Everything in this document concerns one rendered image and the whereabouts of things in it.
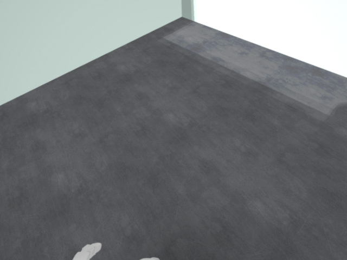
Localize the left robot hand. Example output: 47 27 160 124
73 243 101 260

